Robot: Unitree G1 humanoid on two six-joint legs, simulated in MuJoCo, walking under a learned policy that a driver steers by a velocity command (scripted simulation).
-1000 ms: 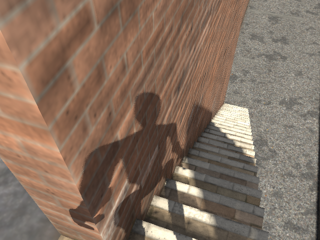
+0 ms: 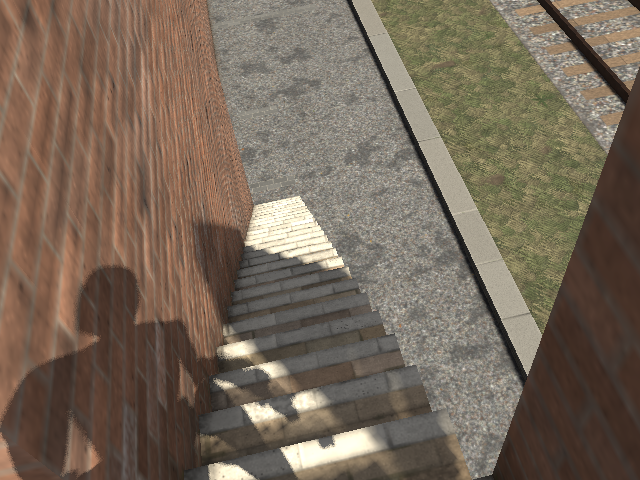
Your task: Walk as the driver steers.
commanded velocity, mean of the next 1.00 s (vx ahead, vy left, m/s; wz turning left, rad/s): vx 0.40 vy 0.07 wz -0.03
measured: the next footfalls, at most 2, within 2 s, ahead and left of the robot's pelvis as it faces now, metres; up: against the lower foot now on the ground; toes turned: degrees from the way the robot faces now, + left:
left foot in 0.38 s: +0.13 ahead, +0.23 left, +0.00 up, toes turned -1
right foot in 0.78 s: +0.33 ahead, -0.04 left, +0.00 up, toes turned -1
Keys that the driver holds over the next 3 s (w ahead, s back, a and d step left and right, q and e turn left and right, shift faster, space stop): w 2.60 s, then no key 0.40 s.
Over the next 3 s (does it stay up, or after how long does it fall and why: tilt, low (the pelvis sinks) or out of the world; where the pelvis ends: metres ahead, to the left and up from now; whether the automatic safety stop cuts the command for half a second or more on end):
stays up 1.18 0.16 -0.83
